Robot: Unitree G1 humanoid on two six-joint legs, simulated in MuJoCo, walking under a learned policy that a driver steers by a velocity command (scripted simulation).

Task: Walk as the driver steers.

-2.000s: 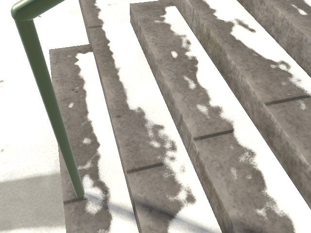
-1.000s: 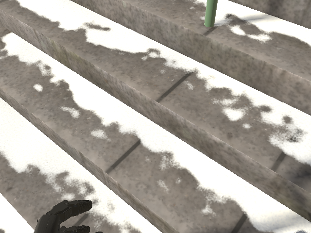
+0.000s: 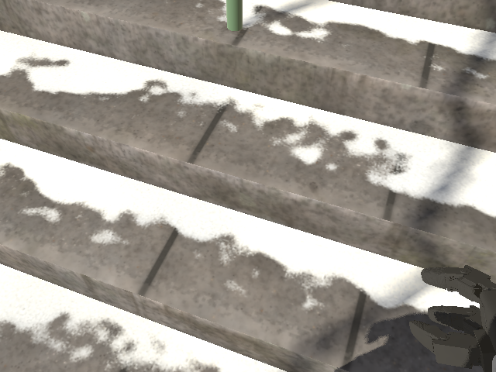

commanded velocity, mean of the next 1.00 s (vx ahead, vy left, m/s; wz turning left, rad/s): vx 0.41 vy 0.00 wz -0.51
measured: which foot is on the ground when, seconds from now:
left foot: up 0.00-0.12, down 0.14-0.44, up 0.46-0.96, down 0.98-1.00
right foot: down 0.00-0.10, up 0.12-0.44, down 0.46-1.00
